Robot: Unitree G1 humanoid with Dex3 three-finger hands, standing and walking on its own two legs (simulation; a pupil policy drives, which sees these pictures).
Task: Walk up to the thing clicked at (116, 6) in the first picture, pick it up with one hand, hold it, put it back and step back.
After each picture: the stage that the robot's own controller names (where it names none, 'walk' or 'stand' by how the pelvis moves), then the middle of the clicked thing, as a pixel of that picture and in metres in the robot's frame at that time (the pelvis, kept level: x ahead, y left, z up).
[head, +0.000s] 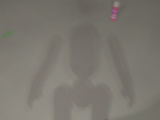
stand; (114, 11) +1.86 -0.52 -0.66
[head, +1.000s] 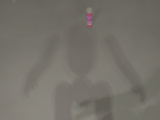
walk; (89, 17) +1.76 -0.08 -0.63
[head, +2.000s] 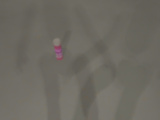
walk; (58, 49) +1.15 +0.22 -0.65
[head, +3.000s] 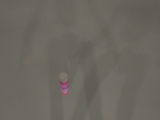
walk; (64, 84) +0.73 +0.14 -0.64
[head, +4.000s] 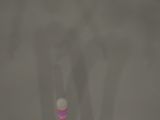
stand; (62, 109) +0.48 +0.08 -0.63
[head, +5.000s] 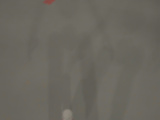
stand; out of the picture +0.45 +0.07 -0.65
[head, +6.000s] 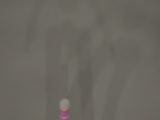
stand; (64, 110) +0.48 +0.05 -0.64
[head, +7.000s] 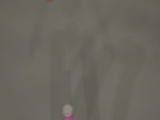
stand; (68, 116) +0.47 +0.07 -0.66
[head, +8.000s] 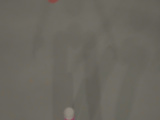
stand; (69, 118) +0.46 +0.07 -0.66
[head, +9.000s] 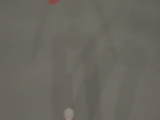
stand; (69, 119) +0.46 +0.07 -0.66
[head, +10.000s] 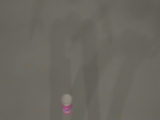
go down; (67, 105) +0.47 +0.06 -0.64
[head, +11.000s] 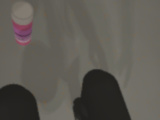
go down; (22, 26) +0.56 +0.11 -0.23
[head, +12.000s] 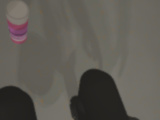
close in; (18, 25) +0.56 +0.11 -0.24
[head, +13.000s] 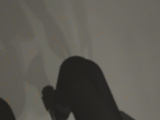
close in; out of the picture +0.56 +0.16 -0.19
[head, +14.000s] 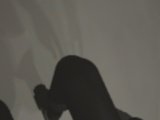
close; out of the picture +0.55 +0.17 -0.19
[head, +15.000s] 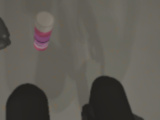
lift; (42, 34) +0.56 +0.10 -0.25
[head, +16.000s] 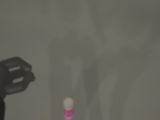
hold; (68, 110) +0.49 +0.04 -0.58
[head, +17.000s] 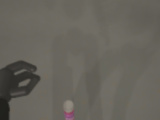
hold; (69, 112) +0.48 +0.06 -0.61
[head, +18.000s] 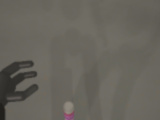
stand; (69, 113) +0.48 +0.06 -0.61
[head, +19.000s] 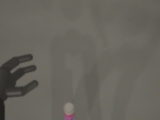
stand; (69, 114) +0.48 +0.06 -0.62
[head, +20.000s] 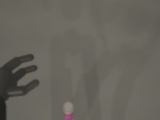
stand; (68, 114) +0.48 +0.06 -0.62
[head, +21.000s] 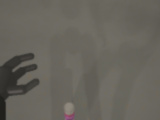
stand; (69, 114) +0.47 +0.05 -0.62
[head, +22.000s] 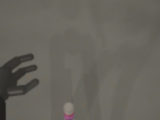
stand; (69, 114) +0.48 +0.05 -0.62
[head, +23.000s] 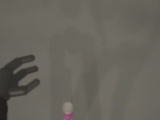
stand; (68, 113) +0.47 +0.06 -0.62
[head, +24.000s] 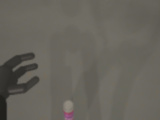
stand; (68, 112) +0.48 +0.06 -0.62
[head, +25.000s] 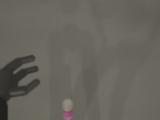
stand; (68, 110) +0.48 +0.05 -0.62
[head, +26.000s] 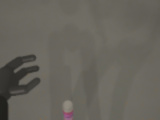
stand; (68, 112) +0.47 +0.06 -0.62
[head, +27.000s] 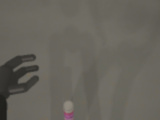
stand; (68, 112) +0.48 +0.05 -0.62
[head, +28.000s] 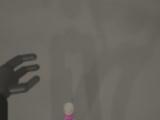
stand; (69, 114) +0.47 +0.05 -0.62
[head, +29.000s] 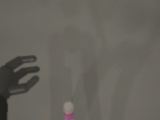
stand; (68, 113) +0.47 +0.05 -0.62
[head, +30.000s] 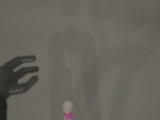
close; (68, 112) +0.47 +0.06 -0.62
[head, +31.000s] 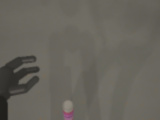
close; (68, 112) +0.48 +0.06 -0.62
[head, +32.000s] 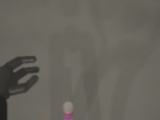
close; (68, 113) +0.47 +0.06 -0.62
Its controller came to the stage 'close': yes
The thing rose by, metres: 0.00
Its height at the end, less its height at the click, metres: +0.00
